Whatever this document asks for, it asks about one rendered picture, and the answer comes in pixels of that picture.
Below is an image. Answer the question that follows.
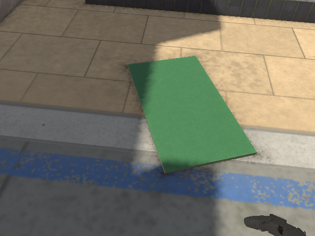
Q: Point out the right robot hand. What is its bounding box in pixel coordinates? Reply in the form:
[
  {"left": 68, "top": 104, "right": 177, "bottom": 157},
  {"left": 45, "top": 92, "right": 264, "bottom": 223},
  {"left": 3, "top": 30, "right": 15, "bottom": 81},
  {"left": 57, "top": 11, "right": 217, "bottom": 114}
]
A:
[{"left": 244, "top": 213, "right": 306, "bottom": 236}]

